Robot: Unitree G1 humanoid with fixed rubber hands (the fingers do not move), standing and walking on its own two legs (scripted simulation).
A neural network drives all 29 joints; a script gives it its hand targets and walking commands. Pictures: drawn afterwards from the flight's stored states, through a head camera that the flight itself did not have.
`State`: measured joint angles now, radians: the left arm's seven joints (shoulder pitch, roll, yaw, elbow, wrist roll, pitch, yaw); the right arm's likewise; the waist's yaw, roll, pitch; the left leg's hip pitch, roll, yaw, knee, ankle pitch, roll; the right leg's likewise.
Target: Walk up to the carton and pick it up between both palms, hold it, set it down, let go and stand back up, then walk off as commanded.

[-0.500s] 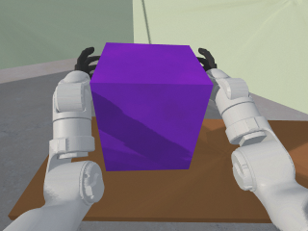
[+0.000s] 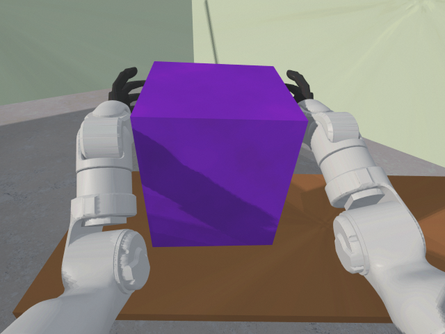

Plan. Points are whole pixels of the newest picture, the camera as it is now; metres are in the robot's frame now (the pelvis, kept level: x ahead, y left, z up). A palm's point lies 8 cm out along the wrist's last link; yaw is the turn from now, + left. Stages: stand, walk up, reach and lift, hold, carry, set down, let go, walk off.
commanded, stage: hold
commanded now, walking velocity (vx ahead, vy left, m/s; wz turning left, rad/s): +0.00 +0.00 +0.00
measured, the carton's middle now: (214, 154) +0.34 +0.01 +0.24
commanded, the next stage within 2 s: none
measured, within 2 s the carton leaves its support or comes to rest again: neither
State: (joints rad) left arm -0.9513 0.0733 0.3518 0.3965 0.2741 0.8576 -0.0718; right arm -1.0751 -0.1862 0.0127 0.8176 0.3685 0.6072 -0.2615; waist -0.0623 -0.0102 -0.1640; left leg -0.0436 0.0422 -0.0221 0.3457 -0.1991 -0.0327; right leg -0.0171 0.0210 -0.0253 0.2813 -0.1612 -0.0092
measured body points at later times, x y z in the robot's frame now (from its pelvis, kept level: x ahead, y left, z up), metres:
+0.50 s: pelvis +0.00 +0.00 +0.00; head -0.10 +0.01 +0.44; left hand +0.37 +0.16 +0.31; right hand +0.38 -0.15 +0.31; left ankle +0.00 +0.14 -0.75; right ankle +0.00 -0.11 -0.75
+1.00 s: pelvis +0.01 +0.00 +0.00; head -0.10 +0.02 +0.44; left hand +0.37 +0.16 +0.31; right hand +0.38 -0.14 +0.31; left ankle +0.00 +0.14 -0.75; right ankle +0.00 -0.11 -0.75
